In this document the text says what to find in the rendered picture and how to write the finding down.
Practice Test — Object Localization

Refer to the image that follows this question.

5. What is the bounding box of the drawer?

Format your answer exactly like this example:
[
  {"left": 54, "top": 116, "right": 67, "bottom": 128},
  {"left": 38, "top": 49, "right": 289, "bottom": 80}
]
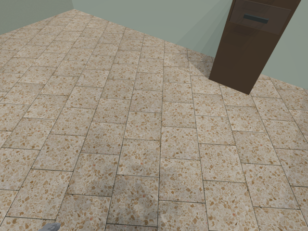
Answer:
[{"left": 230, "top": 0, "right": 291, "bottom": 34}]

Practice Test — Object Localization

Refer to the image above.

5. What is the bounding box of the cabinet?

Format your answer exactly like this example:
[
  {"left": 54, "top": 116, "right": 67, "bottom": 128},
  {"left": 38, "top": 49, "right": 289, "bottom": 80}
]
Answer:
[{"left": 209, "top": 0, "right": 301, "bottom": 95}]

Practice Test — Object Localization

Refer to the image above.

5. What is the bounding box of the handle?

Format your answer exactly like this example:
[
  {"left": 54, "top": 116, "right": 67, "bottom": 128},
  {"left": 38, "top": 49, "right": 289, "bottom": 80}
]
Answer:
[{"left": 243, "top": 13, "right": 269, "bottom": 24}]

